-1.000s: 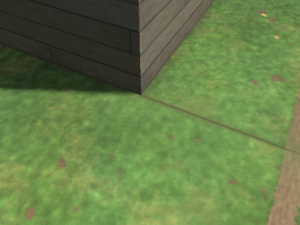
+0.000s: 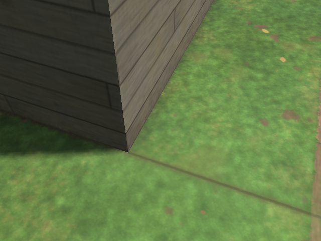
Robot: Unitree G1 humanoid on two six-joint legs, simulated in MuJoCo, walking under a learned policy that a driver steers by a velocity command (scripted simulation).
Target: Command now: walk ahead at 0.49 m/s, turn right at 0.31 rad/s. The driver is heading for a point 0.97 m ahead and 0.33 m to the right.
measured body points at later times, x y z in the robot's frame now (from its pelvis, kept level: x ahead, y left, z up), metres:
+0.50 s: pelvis +0.29 -0.08 +0.00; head +0.32 -0.10 +0.44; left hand +0.46 +0.16 -0.12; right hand +0.35 -0.38 -0.12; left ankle +0.31 +0.09 -0.66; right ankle +0.31 -0.15 -0.74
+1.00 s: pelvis +0.56 -0.12 +0.00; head +0.59 -0.12 +0.45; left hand +0.83 +0.04 -0.11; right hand +0.46 -0.39 -0.11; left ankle +0.62 -0.02 -0.74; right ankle +0.50 -0.24 -0.67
